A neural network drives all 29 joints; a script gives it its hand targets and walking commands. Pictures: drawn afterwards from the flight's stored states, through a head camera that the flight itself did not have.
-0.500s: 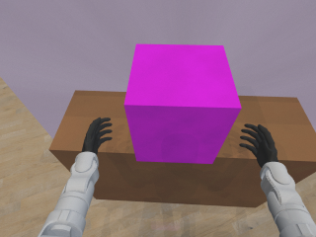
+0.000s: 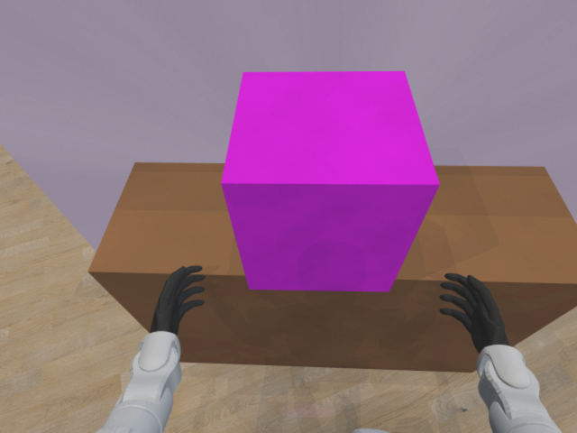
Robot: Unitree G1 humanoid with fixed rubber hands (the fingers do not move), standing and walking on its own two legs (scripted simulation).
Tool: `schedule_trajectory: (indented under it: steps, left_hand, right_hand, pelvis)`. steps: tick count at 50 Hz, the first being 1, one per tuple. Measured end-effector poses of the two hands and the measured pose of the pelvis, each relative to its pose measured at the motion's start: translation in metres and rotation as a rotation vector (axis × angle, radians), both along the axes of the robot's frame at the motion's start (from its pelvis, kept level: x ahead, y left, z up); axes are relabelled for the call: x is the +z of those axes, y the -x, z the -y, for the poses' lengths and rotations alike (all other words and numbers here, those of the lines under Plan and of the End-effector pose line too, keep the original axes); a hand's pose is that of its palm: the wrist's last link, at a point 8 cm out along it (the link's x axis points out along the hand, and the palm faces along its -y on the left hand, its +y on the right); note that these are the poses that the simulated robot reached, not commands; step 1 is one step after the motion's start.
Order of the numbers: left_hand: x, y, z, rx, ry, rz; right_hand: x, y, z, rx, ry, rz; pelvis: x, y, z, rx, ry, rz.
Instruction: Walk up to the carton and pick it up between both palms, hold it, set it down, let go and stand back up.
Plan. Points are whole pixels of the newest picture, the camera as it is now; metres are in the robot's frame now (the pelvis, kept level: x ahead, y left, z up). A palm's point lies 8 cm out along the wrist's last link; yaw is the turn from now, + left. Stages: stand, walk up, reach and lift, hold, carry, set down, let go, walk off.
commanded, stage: set down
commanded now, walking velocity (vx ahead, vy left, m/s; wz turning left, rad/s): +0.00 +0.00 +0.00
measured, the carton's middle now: (320, 188) +0.47 -0.02 +0.02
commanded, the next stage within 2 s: let go in 1.26 s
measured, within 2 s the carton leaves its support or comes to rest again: neither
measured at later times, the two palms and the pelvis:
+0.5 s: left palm (159, 366) +0.21 +0.22 -0.06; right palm (479, 380) +0.19 -0.23 -0.06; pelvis +0.00 +0.00 +0.01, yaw +0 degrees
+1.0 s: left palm (145, 406) +0.16 +0.23 -0.07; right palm (476, 417) +0.15 -0.22 -0.07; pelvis +0.01 +0.01 +0.01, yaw -1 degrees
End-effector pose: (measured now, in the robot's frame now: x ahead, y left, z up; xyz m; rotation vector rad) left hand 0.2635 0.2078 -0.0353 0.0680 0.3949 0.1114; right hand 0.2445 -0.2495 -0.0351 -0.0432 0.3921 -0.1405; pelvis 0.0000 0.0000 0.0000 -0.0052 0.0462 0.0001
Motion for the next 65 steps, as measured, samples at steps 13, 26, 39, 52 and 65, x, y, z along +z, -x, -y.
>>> schedule_trajectory:
  steps: [13,26,39,52,65]
  left_hand:
    - [-0.018,0.029,-0.009,0.019,-0.010,-0.105]
    - [-0.027,0.056,-0.009,0.012,-0.018,-0.231]
    - [-0.034,0.082,-0.011,-0.010,-0.042,-0.364]
    - [-0.039,0.104,-0.024,-0.005,-0.077,-0.466]
    - [-0.033,0.097,-0.025,-0.012,-0.077,-0.457]
  right_hand:
    - [-0.020,0.028,-0.005,0.027,0.022,-0.084]
    - [-0.029,0.056,-0.016,0.041,0.048,-0.191]
    - [-0.032,0.078,-0.025,0.036,0.083,-0.289]
    - [-0.039,0.099,-0.031,0.032,0.088,-0.365]
    - [-0.039,0.096,-0.036,0.036,0.084,-0.347]
  pelvis:
    - [0.000,0.002,0.003,0.006,-0.005,0.027]
    - [0.006,-0.003,0.000,0.002,-0.003,0.080]
    - [0.010,-0.009,-0.006,-0.007,0.007,0.130]
    - [0.011,-0.008,-0.012,-0.020,0.011,0.149]
    - [0.011,-0.008,-0.014,-0.029,0.009,0.153]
